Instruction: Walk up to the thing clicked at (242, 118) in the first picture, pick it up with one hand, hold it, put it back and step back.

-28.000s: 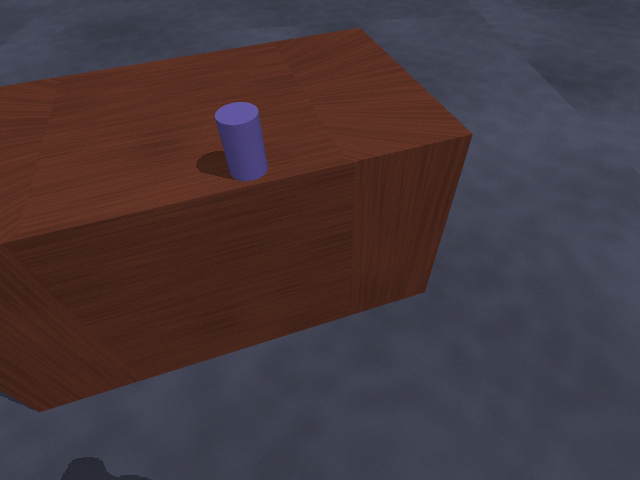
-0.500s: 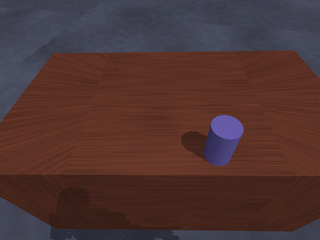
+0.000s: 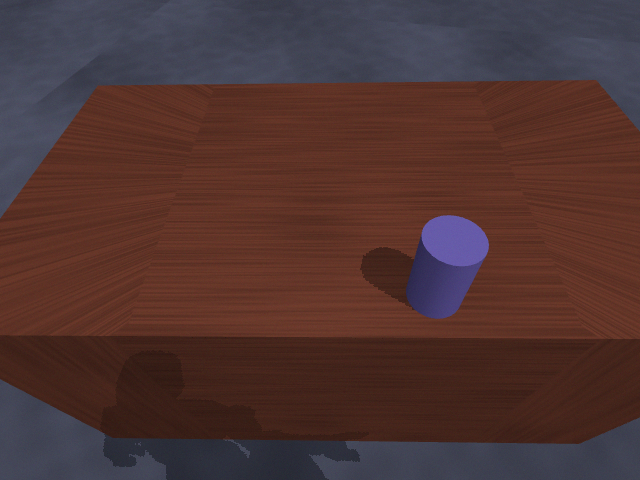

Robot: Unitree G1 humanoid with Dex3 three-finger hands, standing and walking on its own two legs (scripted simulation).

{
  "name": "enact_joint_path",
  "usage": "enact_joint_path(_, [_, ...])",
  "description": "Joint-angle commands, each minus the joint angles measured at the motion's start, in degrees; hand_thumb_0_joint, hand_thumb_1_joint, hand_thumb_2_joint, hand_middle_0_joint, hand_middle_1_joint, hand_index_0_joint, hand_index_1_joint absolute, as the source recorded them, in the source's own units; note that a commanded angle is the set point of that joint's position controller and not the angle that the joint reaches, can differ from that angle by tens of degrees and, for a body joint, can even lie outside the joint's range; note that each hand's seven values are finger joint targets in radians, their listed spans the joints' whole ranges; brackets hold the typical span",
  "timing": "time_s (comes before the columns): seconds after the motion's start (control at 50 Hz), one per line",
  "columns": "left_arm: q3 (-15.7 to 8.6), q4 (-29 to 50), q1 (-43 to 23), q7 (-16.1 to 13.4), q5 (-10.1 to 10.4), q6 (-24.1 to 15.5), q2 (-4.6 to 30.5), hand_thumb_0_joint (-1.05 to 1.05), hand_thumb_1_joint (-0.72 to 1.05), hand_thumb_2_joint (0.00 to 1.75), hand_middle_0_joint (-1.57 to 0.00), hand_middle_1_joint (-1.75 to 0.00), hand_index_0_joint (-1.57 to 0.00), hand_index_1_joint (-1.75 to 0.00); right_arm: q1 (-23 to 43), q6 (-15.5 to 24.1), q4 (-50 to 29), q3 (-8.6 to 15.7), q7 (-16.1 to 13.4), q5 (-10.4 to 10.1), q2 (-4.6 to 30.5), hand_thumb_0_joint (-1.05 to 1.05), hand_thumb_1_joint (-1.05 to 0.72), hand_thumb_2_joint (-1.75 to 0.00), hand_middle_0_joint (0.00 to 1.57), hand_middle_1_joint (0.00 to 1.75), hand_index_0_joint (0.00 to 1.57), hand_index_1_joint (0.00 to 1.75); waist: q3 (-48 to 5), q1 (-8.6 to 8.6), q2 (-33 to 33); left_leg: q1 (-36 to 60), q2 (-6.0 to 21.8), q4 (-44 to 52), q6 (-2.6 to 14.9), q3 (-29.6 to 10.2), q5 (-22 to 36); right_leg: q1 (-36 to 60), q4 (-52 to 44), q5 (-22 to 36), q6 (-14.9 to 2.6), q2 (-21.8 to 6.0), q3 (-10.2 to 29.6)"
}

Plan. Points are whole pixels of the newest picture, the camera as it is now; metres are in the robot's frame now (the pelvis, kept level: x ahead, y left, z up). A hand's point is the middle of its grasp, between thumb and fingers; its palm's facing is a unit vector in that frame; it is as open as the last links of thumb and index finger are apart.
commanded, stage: step back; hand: right
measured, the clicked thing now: (442, 269) +0.40 -0.15 -0.01
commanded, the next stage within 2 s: none
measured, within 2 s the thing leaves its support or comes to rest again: neither
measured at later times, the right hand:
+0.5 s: hand out of the picture +0.00 -0.27 -0.18, palm faces -0.14 +0.90 -0.40, open 7.4 cm
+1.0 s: hand out of the picture -0.10 -0.27 -0.17, palm faces +0.00 +0.93 -0.36, open 7.4 cm
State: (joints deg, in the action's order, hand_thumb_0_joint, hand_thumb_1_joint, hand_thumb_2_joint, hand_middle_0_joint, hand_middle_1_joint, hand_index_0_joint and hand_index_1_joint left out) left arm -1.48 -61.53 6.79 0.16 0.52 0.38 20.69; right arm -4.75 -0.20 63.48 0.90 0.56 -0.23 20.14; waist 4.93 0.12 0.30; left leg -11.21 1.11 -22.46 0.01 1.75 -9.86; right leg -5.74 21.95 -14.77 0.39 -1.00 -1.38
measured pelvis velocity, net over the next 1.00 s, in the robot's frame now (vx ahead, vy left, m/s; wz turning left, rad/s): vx -0.22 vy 0.00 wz -0.03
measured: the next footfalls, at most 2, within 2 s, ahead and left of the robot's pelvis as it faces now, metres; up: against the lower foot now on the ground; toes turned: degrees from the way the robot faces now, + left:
left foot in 0.50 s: -0.10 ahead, +0.13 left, +0.00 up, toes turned +2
right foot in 0.86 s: -0.17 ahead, -0.12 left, +0.00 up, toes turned +2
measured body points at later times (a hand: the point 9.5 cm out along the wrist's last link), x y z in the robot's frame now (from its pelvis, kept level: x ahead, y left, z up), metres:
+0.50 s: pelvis -0.10 +0.00 -0.03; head -0.03 +0.01 +0.41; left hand +0.00 +0.33 -0.14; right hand +0.01 -0.31 -0.15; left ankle -0.14 +0.13 -0.75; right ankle -0.03 -0.12 -0.74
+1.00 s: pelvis -0.22 +0.00 -0.02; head -0.17 -0.03 +0.43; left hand -0.13 +0.31 -0.12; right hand -0.10 -0.32 -0.15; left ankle -0.22 +0.13 -0.68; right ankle -0.21 -0.12 -0.74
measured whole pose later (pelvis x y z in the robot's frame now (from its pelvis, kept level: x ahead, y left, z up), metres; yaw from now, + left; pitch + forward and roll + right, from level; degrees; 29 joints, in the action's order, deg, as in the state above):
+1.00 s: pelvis -0.22 +0.00 -0.02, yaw -1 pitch -2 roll +0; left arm -3.5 -49.2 10.1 0.2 -1.6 1.5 19.9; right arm -5.0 -3.7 50.4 2.7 -0.8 -0.7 23.2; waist 9.4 1.4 -2.6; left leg -27.2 -5.1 -63.7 0.1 -7.5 -28.7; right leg -16.0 35.8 -17.9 -1.2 1.2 2.7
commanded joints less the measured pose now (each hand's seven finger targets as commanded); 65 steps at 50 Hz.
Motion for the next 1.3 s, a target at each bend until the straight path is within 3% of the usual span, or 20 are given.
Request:
enact_joint_path(0.0, [-3.04,6.14,1.00,-1.43,0.26,0.41,11.94,0.00,0.90,0.90,-0.20,-0.30,-0.20,-0.30,0.92,-0.41,-6.66,4.36,-1.02,-0.51,16.14,0.00,-0.90,-0.90,0.20,0.30,0.20,0.30,-10.74,-0.29,-5.43,4.94,11.15,-2.70,8.93,-9.46,29.77,-2.72,11.66,15.98,-3.17,-1.84,1.40])
enact_joint_path(0.1, [-3.96,7.49,6.03,-0.86,-0.71,1.52,12.35,0.00,0.90,0.90,-0.20,-0.30,-0.20,-0.30,4.80,-1.87,-11.90,5.49,-1.09,-0.03,16.42,0.00,-0.90,-0.90,0.20,0.30,0.20,0.30,-10.47,1.94,-7.44,-5.57,12.02,-7.96,11.78,-11.02,13.68,-3.63,18.47,2.58,-6.13,-1.97,3.84])
enact_joint_path(0.16, [-5.95,10.67,1.98,-0.70,-2.33,0.56,20.62,0.00,0.90,0.90,-0.20,-0.30,-0.20,-0.30,5.95,-2.97,-14.53,4.47,-0.93,0.03,10.99,0.00,-0.90,-0.90,0.20,0.30,0.20,0.30,-2.62,2.81,13.35,-13.27,-7.98,-36.26,2.45,-5.67,-22.98,-13.57,-5.76,16.47,-15.85,-21.14,26.43])
enact_joint_path(0.18, [-6.17,12.79,-0.75,-0.94,-3.07,0.13,22.00,0.00,0.90,0.90,-0.20,-0.30,-0.20,-0.30,2.38,-3.30,-14.33,4.71,-1.28,0.98,11.67,0.00,-0.90,-0.90,0.20,0.30,0.20,0.30,-2.51,1.70,12.77,-14.16,-5.92,-44.74,2.11,-10.45,-26.54,-16.09,-4.68,19.83,-19.56,-24.52,30.49])
enact_joint_path(0.24, [-5.24,15.14,-7.25,-1.65,-2.88,0.12,16.65,0.00,0.90,0.90,-0.20,-0.30,-0.20,-0.30,-3.71,-2.94,-12.14,5.72,-1.09,-1.02,14.53,0.00,-0.90,-0.90,0.20,0.30,0.20,0.30,-4.95,-2.01,6.19,-14.76,-5.94,-49.09,0.59,-11.13,-19.00,-10.55,1.56,22.55,-14.69,-15.26,15.33])
enact_joint_path(0.36, [-5.76,16.14,2.26,-2.45,-2.63,0.75,16.30,0.00,0.90,0.90,-0.20,-0.30,-0.20,-0.30,-1.24,-2.01,-14.58,4.08,-1.78,0.79,13.77,0.00,-0.90,-0.90,0.20,0.30,0.20,0.30,-8.78,3.83,9.56,-17.49,-2.62,-29.27,-0.88,-7.39,-20.65,5.98,7.93,31.79,-14.31,-16.40,14.78])
enact_joint_path(0.44, [-5.94,18.04,-1.08,-1.74,-1.44,1.65,17.26,0.00,0.90,0.90,-0.20,-0.30,-0.20,-0.30,-8.52,-1.10,-12.32,4.50,-1.37,1.73,12.81,0.00,-0.90,-0.90,0.20,0.30,0.20,0.30,-10.67,-0.57,11.27,-4.31,-2.85,-6.25,1.15,-1.19,-8.72,0.15,13.41,28.98,-10.27,-13.02,10.61])
enact_joint_path(0.48, [-4.77,19.02,0.24,-1.34,-0.88,2.15,12.94,0.00,0.90,0.90,-0.20,-0.30,-0.20,-0.30,-8.30,-0.66,-12.63,6.07,-1.31,3.02,17.44,0.00,-0.90,-0.90,0.20,0.30,0.20,0.30,-9.59,-0.46,-2.30,3.97,8.30,0.76,4.68,-15.47,7.87,-13.84,20.79,8.08,-4.35,-5.50,6.39])
enact_joint_path(0.5, [-4.70,19.92,-2.91,-1.82,-0.65,2.07,12.15,0.00,0.90,0.90,-0.20,-0.30,-0.20,-0.30,-4.92,-0.75,-13.88,7.04,-0.65,2.26,23.86,0.00,-0.90,-0.90,0.20,0.30,0.20,0.30,-8.08,-1.89,-17.78,1.16,19.31,3.91,13.34,-28.56,17.76,-20.43,32.39,-20.74,-1.44,6.41,1.73])
enact_joint_path(0.52, [-5.61,19.03,-5.83,-2.62,-2.01,2.36,13.48,0.00,0.90,0.90,-0.20,-0.30,-0.20,-0.30,-5.48,-0.63,-14.23,7.49,-0.80,2.48,24.38,0.00,-0.90,-0.90,0.20,0.30,0.20,0.30,-6.75,-4.19,-14.49,-4.62,22.10,4.65,17.62,-32.30,18.09,-18.59,43.57,-25.72,-1.10,7.02,10.19])
enact_joint_path(0.6, [-5.65,15.73,2.77,-2.19,-0.45,2.02,12.60,0.00,0.90,0.90,-0.20,-0.30,-0.20,-0.30,1.49,-0.46,-16.19,5.11,-2.37,1.66,16.29,0.00,-0.90,-0.90,0.20,0.30,0.20,0.30,-5.71,2.15,-8.20,4.37,13.47,-3.68,13.11,-14.49,26.43,-24.73,50.21,-14.79,-1.15,6.49,11.86])
enact_joint_path(0.74, [-5.42,17.17,2.26,-1.50,-1.30,0.72,10.95,0.00,0.90,0.90,-0.20,-0.30,-0.20,-0.30,-2.90,-1.22,-17.09,5.25,-2.13,1.68,16.13,0.00,-0.90,-0.90,0.20,0.30,0.20,0.30,-7.62,-1.68,-10.35,8.91,13.05,-7.56,13.15,-12.83,25.35,-16.72,22.76,-13.67,1.00,2.94,4.59])
enact_joint_path(0.82, [-5.62,13.85,9.41,-1.53,-2.39,-0.34,11.23,0.00,0.90,0.90,-0.20,-0.30,-0.20,-0.30,0.20,-2.17,-18.25,5.12,-1.55,0.35,16.32,0.00,-0.90,-0.90,0.20,0.30,0.20,0.30,-10.14,1.85,-9.55,0.25,11.25,-12.64,8.70,-11.45,13.50,-3.37,1.67,4.49,-1.47,2.20,2.16])
enact_joint_path(0.84, [-6.51,14.27,9.22,-1.66,-3.06,-0.78,14.57,0.00,0.90,0.90,-0.20,-0.30,-0.20,-0.30,-0.11,-2.19,-18.68,4.35,-1.40,-0.01,13.85,0.00,-0.90,-0.90,0.20,0.30,0.20,0.30,-9.84,1.40,-1.91,-8.57,7.34,-17.29,5.20,-9.87,4.19,0.53,1.02,7.85,-3.56,-3.92,13.26])
enact_joint_path(0.88, [-8.18,17.23,3.43,-1.28,-2.97,-0.98,22.68,0.00,0.90,0.90,-0.20,-0.30,-0.20,-0.30,2.54,-2.81,-18.99,4.60,-2.33,0.20,12.64,0.00,-0.90,-0.90,0.20,0.30,0.20,0.30,-3.92,3.22,14.33,-14.32,-5.06,-41.96,0.29,-9.75,-27.61,-12.68,-3.19,18.48,-18.73,-22.69,34.56])
enact_joint_path(0.94, [-6.65,19.47,-2.86,-1.65,-2.06,-0.70,16.12,0.00,0.90,0.90,-0.20,-0.30,-0.20,-0.30,-3.90,-2.58,-16.16,4.69,-2.40,-0.86,14.16,0.00,-0.90,-0.90,0.20,0.30,0.20,0.30,-3.41,-1.51,5.40,-14.75,-7.07,-48.84,0.03,-12.82,-19.63,-10.98,2.63,25.41,-12.93,-13.17,17.19])
enact_joint_path(1.1, [-6.41,20.85,2.73,-2.34,-2.34,0.73,15.56,0.00,0.90,0.90,-0.20,-0.30,-0.20,-0.30,-4.72,-1.42,-17.42,4.32,-2.31,0.93,12.75,0.00,-0.90,-0.90,0.20,0.30,0.20,0.30,-8.39,2.41,12.54,-12.11,-2.57,-21.06,-0.81,-5.67,-20.29,2.28,8.96,30.80,-12.60,-13.29,16.46])
enact_joint_path(1.18, [-5.11,22.23,0.57,-1.62,-1.38,2.01,13.57,0.00,0.90,0.90,-0.20,-0.30,-0.20,-0.30,-9.77,-0.52,-15.18,5.96,-1.78,2.48,14.59,0.00,-0.90,-0.90,0.20,0.30,0.20,0.30,-10.02,-0.74,4.24,2.64,2.77,0.27,2.78,-10.30,0.54,-10.44,17.54,14.08,-5.25,-6.74,12.29])
enact_joint_path(1.22, [-6.07,22.87,-5.37,-2.63,-1.70,1.76,13.26,0.00,0.90,0.90,-0.20,-0.30,-0.20,-0.30,-6.32,-0.56,-16.93,7.81,-1.10,2.43,23.99,0.00,-0.90,-0.90,0.20,0.30,0.20,0.30,-6.99,-4.20,-14.26,-4.32,22.60,4.65,17.25,-33.82,15.23,-19.14,40.19,-23.72,-0.96,6.97,9.71])
enact_joint_path(1.28, [-6.04,19.19,1.36,-2.51,-0.61,2.06,12.50,0.00,0.90,0.90,-0.20,-0.30,-0.20,-0.30,0.83,-0.10,-17.79,5.43,-2.06,2.27,16.46,0.00,-0.90,-0.90,0.20,0.30,0.20,0.30,-4.95,2.03,-5.19,-0.98,14.78,-1.42,13.26,-18.47,22.78,-23.36,52.04,-16.57,-1.41,7.31,13.64])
